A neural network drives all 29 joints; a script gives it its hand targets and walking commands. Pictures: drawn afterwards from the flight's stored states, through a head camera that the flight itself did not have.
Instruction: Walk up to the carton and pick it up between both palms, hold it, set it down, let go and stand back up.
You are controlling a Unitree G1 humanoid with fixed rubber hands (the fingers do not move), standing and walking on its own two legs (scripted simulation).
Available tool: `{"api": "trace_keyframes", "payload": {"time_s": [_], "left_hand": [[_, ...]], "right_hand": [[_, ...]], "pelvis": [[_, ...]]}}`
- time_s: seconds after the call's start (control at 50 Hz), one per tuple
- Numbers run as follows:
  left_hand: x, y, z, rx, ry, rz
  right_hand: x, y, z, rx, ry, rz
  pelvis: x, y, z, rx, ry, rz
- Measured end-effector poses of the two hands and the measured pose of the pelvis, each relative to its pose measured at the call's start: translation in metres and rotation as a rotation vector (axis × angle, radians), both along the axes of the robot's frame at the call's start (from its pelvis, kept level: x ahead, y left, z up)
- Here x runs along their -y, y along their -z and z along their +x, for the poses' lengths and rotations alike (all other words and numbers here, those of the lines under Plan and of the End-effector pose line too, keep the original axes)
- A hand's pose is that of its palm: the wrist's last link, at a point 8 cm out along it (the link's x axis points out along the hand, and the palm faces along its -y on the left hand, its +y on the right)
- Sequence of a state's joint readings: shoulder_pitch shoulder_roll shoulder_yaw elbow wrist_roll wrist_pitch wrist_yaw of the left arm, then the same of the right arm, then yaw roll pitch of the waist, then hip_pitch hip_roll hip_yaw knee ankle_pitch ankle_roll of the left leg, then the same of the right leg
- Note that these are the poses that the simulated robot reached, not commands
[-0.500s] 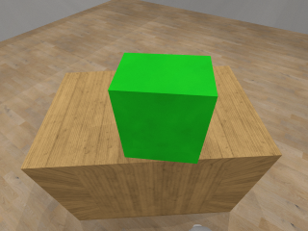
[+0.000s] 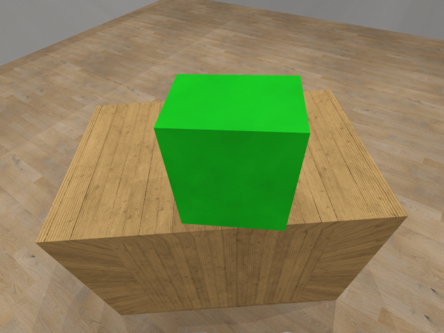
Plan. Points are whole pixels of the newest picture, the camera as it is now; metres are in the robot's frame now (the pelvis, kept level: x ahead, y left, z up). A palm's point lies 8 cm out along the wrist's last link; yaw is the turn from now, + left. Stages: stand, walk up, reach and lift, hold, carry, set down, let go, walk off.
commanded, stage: walk up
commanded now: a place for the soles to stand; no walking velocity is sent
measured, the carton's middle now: (234, 157) +0.47 +0.02 +0.05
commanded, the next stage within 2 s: reach and lift in 0.72 s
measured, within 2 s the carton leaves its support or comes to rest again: neither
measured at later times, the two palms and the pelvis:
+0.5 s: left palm out of the picture +0.07 +0.32 -0.08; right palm out of the picture +0.08 -0.31 -0.10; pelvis +0.01 +0.00 +0.00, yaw +0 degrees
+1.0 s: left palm (103, 327) +0.17 +0.26 -0.08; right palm out of the picture +0.13 -0.33 -0.11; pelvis +0.00 -0.02 -0.01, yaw +0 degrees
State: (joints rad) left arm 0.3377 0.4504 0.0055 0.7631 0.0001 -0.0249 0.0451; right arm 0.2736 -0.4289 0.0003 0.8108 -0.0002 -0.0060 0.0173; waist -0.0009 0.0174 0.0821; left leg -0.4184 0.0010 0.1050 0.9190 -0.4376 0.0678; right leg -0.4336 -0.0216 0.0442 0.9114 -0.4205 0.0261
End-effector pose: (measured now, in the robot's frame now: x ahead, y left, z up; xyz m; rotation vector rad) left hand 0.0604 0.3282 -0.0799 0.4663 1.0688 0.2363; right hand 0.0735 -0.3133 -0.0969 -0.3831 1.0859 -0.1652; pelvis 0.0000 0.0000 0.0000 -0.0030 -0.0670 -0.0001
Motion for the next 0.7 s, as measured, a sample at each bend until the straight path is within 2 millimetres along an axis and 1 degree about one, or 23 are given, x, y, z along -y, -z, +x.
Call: {"api": "trace_keyframes", "payload": {"time_s": [0.06, 0.2, 0.36, 0.5, 0.56, 0.7], "left_hand": [[0.003, -0.002, 0.002, 0.012, 0.006, 0.000], [0.001, 0.000, 0.004, -0.004, 0.000, -0.002], [0.012, -0.005, 0.008, 0.006, 0.008, 0.007], [0.004, -0.002, 0.006, 0.002, 0.002, 0.000], [0.004, -0.001, 0.004, -0.016, -0.006, 0.002], [0.014, -0.006, 0.009, -0.001, 0.006, 0.009]], "right_hand": [[0.002, 0.001, 0.001, -0.001, 0.001, 0.003], [0.000, 0.000, 0.004, -0.005, -0.001, 0.002], [0.008, 0.005, 0.008, -0.006, 0.001, 0.016], [0.001, 0.003, 0.008, -0.010, 0.000, 0.009], [0.002, 0.001, 0.009, -0.004, -0.004, 0.007], [0.010, 0.005, 0.011, -0.002, -0.001, 0.020]], "pelvis": [[0.002, 0.000, 0.001, -0.001, 0.001, 0.001], [0.000, -0.001, 0.004, -0.007, 0.000, 0.000], [0.009, -0.001, 0.006, -0.012, 0.003, 0.008], [0.002, -0.001, 0.005, -0.012, -0.001, 0.003], [0.003, -0.001, 0.006, -0.014, -0.001, 0.004], [0.012, -0.001, 0.008, -0.017, 0.003, 0.011]]}}
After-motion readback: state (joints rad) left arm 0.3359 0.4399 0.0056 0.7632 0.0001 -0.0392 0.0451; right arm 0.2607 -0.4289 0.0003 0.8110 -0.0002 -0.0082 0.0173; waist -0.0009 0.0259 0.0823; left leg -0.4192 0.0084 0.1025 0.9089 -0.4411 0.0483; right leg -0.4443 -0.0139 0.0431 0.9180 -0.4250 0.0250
